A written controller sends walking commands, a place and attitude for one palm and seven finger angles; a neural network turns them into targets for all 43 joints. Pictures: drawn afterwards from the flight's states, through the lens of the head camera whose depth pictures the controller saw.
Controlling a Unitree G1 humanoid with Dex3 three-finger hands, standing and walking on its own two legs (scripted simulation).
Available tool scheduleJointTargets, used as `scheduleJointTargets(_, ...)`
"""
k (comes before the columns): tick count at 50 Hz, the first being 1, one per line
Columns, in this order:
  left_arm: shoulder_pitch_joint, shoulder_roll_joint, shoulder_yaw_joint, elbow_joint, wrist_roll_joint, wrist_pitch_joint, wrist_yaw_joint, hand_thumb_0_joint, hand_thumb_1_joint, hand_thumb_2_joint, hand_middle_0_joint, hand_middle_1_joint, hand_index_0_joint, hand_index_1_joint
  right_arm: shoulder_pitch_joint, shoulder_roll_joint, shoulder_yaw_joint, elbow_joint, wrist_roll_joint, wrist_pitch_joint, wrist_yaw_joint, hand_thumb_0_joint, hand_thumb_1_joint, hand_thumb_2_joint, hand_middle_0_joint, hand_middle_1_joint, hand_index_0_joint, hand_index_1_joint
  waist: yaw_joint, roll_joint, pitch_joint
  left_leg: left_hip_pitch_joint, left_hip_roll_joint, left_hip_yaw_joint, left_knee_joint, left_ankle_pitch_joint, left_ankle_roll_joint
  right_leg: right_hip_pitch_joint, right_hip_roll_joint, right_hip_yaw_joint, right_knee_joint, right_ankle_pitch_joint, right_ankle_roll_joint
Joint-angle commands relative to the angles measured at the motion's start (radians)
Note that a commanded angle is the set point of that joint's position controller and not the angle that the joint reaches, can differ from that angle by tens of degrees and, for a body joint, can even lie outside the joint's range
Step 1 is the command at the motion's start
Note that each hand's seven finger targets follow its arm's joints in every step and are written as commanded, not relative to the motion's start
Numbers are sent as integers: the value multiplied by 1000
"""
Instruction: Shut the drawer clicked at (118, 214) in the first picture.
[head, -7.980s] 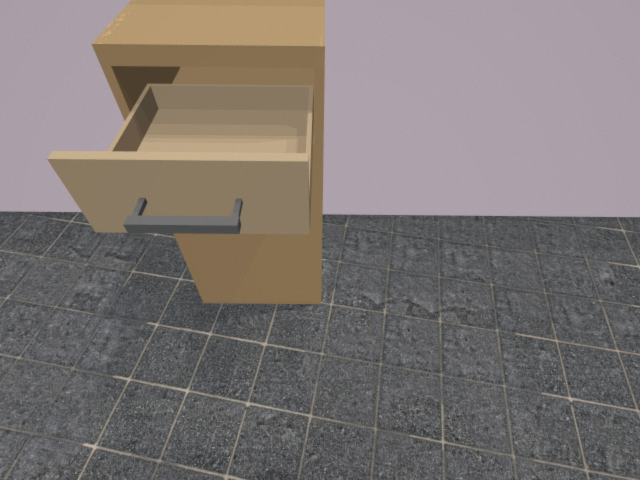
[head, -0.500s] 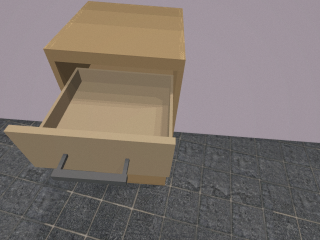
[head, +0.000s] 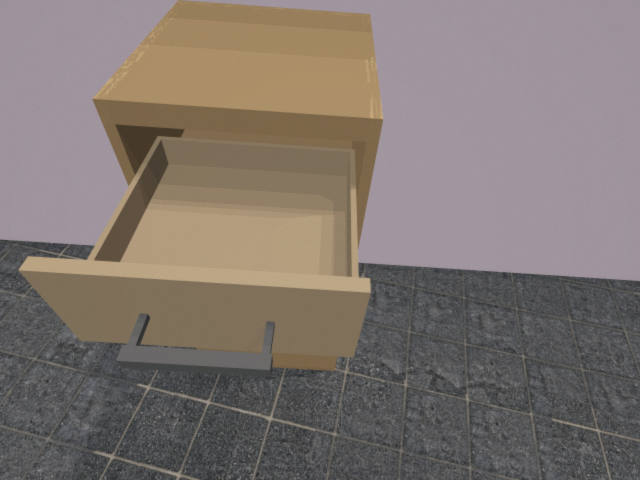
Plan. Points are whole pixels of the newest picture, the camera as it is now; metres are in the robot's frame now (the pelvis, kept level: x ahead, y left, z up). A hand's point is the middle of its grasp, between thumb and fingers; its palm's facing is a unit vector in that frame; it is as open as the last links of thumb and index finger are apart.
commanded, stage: come to a stop and stand still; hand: left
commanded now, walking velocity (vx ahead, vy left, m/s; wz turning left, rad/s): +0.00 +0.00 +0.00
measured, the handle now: (201, 343) +0.26 +0.16 +0.03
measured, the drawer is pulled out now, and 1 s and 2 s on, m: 0.29 0.29 0.28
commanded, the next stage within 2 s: look again from close up in 0.10 s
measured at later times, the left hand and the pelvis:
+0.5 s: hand out of the picture -0.02 +0.14 -0.18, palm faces +0.03 -0.99 -0.14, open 7.4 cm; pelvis +0.00 -0.01 +0.00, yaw +0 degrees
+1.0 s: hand (211, 436) +0.17 +0.14 +0.00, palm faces +0.20 -0.97 -0.13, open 6.8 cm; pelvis -0.02 -0.03 -0.01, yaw +6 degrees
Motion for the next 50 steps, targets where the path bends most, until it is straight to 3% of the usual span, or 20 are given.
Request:
scheduleJointTargets(1, 69, 63, 9, -21, 2, -8, 8, 0, 900, 900, -200, -300, -200, -300, 91, -117, -28, -6, 0, -5, -13, 0, -900, -900, 200, 300, 200, 300, 1, 29, 48, 24, 250, -220, -71, 486, -66, -85, -54, 59, -34, 114, -41)
scheduleJointTargets(9, 76, 55, 8, -12, 2, -6, 9, 0, 900, 900, -200, -300, -200, -300, 102, -109, -27, 7, -1, -4, -12, 0, -900, -900, 200, 300, 200, 300, 1, 49, 59, 19, 252, -223, -87, 426, -73, -99, -58, 64, -38, 96, -40)
scheduleJointTargets(20, 102, 49, 6, 1, 3, -13, 10, 0, 900, 900, -200, -300, -200, -300, 107, -97, -25, 10, 1, -7, -10, 0, -900, -900, 200, 300, 200, 300, 3, 30, 42, 18, 237, -199, -69, 421, -66, -69, -68, 81, -59, 179, -46)
scheduleJointTargets(26, 109, 46, 4, 3, 3, -16, 8, 0, 900, 900, -200, -300, -200, -300, 105, -88, -23, 9, 3, -6, -7, 0, -900, -900, 200, 300, 200, 300, 0, 31, 65, -13, 229, -190, -83, 326, -59, -67, -69, 86, -75, 175, -48)
scheduleJointTargets(30, 117, 43, 3, 3, 4, -19, 10, 0, 900, 900, -200, -300, -200, -300, 104, -88, -24, 11, 3, -7, -7, 0, -900, -900, 200, 300, 200, 300, 1, 28, 56, 0, 229, -187, -73, 359, -59, -66, -72, 89, -75, 203, -49)
scheduleJointTargets(37, 129, 37, 2, 1, 4, -22, 10, 0, 900, 900, -200, -300, -200, -300, 96, -82, -23, 10, 4, -7, -5, 0, -900, -900, 200, 300, 200, 300, 2, 25, 77, -18, 224, -188, -77, 312, -56, -68, -72, 96, -90, 197, -50)
scheduleJointTargets(38, 141, 74, -7, 19, 24, -54, 40, 0, 900, 900, -200, -300, -200, -300, 24, -144, -24, -76, 12, -10, 10, 0, -900, -900, 200, 300, 200, 300, 7, 59, 148, -143, 245, -189, 98, 663, -96, -127, -106, 79, -64, 408, -25)
scheduleJointTargets(39, -514, 283, 85, -1540, -165, -219, 37, 0, 900, 900, -220, -322, -220, -322, 90, -338, -85, -448, 33, -149, -14, 0, -900, -900, 200, 300, 200, 300, -127, 274, -388, 224, 169, -258, 48, 847, -163, -98, 10, 6, 58, 350, -23)
scheduleJointTargets(40, -228, 198, 32, -1357, -95, -138, 74, 0, 900, 900, -240, -343, -240, -343, -12, -232, -33, -385, 40, -257, -24, 0, -900, -900, 200, 300, 200, 300, -50, 429, -383, 290, 232, -252, -50, 1043, -208, -195, 23, -7, 212, 27, -52)
scheduleJointTargets(41, -133, 171, 24, -1229, -94, -82, 125, 0, 900, 900, -260, -365, -260, -365, -14, -225, -63, -301, 42, -294, -23, 0, -900, -900, 200, 300, 200, 300, -34, 392, -333, 204, 230, -244, -39, 958, -251, -255, 18, -1, 246, -79, -35)
scheduleJointTargets(42, 133, -29, -96, -1048, -95, 25, 121, 0, 900, 900, -280, -387, -280, -387, 31, -184, -64, -290, 54, -295, -8, 0, -900, -900, 200, 300, 200, 300, -39, 250, -205, 108, 218, -244, -51, 761, -233, -292, 6, -2, 243, -92, -32)
scheduleJointTargets(43, 91, -94, -175, -1187, -138, 38, 101, 0, 900, 900, -300, -408, -300, -408, 23, -196, -56, -373, 64, -311, 2, 0, -900, -900, 200, 300, 200, 300, -38, 130, -129, 44, 217, -249, -23, 673, -190, -306, -5, -19, 222, -77, -18)
scheduleJointTargets(44, 64, -83, -185, -1299, -158, -3, 78, 0, 900, 900, -320, -430, -320, -430, 0, -234, -65, -402, 70, -336, -1, 0, -900, -900, 200, 300, 200, 300, -46, 27, -142, 25, 205, -233, 34, 532, -159, -294, 1, -30, 166, -41, -18)
scheduleJointTargets(46, 110, -94, -205, -1300, -149, -70, 53, 0, 900, 900, -360, -473, -360, -473, -42, -261, -64, -476, 50, -374, -3, 0, -900, -900, 200, 300, 200, 300, -70, -134, -122, -83, 157, -232, 132, 305, -124, -288, 9, -45, 75, 29, -26)
scheduleJointTargets(47, 84, -60, -161, -1270, -135, -99, 41, 0, 900, 900, -380, -495, -380, -495, -31, -278, -78, -493, 32, -368, 5, 0, -900, -900, 200, 300, 200, 300, -93, -207, -101, -157, 131, -240, 182, 204, -125, -321, 14, -37, 50, 36, -28)
scheduleJointTargets(48, 168, -60, -119, -1216, -149, -143, 12, 0, 900, 900, -400, -517, -400, -517, -58, -283, -88, -527, 24, -364, 13, 0, -900, -900, 200, 300, 200, 300, -65, -221, -90, -234, 124, -248, 203, 154, -139, -347, 9, -44, 72, 14, -33)
scheduleJointTargets(49, 276, -23, -51, -1165, -164, -196, -26, 0, 900, 900, -420, -538, -420, -538, -91, -286, -93, -548, 20, -353, 24, 0, -900, -900, 200, 300, 200, 300, -27, -217, -73, -304, 119, -253, 224, 128, -154, -380, 15, -51, 109, -7, -41)
scheduleJointTargets(50, 398, -29, -16, -1085, -188, -254, -78, 0, 900, 900, -440, -560, -440, -560, -130, -275, -99, -575, 24, -335, 29, 0, -900, -900, 200, 300, 200, 300, 7, -323, -52, -399, 109, -215, 257, 84, -150, -382, 21, -52, 134, -37, -43)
